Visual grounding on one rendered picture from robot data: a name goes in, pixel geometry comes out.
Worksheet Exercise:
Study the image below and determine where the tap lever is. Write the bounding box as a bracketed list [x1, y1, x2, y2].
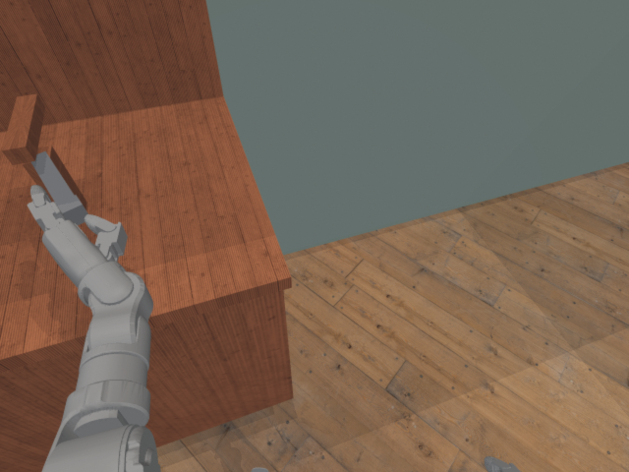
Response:
[31, 151, 88, 225]

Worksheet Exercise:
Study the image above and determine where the left robot forearm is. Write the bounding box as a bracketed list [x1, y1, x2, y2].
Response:
[42, 262, 153, 472]

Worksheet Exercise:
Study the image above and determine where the counter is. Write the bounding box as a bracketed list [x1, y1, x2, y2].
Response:
[0, 0, 294, 472]

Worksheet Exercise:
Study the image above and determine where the left robot upper arm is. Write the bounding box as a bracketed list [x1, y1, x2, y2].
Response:
[44, 424, 161, 472]

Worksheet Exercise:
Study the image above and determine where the robot left hand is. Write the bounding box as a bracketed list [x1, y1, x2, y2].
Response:
[28, 185, 128, 288]

